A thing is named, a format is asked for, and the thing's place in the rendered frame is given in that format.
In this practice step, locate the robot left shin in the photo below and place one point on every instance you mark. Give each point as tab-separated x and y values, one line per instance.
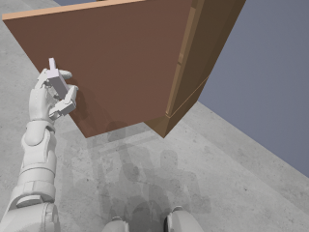
116	218

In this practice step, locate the robot left hand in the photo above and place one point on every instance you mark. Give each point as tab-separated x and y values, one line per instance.
41	100

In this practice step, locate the cupboard door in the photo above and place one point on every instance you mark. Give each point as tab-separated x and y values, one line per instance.
122	55

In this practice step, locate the right robot thigh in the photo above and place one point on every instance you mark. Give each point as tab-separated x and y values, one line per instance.
182	221

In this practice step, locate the robot left upper arm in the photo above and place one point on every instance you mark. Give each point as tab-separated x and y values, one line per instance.
41	217

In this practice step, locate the handle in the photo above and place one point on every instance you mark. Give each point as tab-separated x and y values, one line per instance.
56	80

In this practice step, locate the robot left forearm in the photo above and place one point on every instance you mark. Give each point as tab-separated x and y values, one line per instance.
35	183

